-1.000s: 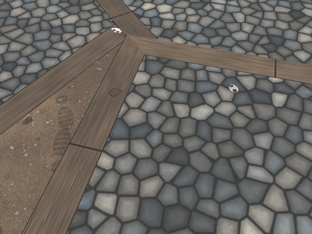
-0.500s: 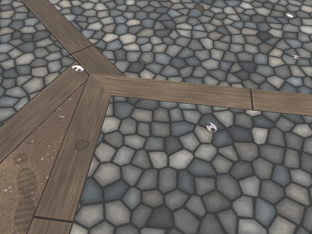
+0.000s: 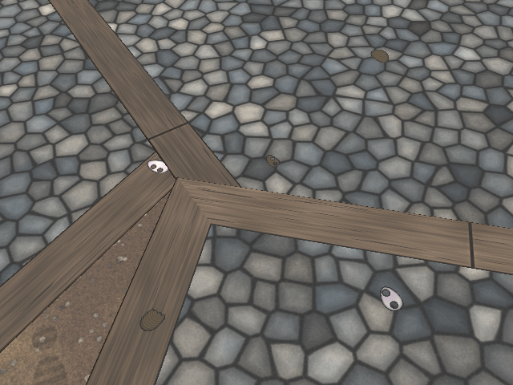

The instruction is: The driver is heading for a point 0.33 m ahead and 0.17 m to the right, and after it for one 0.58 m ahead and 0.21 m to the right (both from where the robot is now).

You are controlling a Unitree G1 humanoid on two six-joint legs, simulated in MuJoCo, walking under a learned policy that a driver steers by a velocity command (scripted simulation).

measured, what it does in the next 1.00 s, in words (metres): walks ahead, turning right: left foot, then right foot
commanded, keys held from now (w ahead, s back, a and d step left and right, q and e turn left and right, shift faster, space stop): w+e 0.78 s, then no key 0.22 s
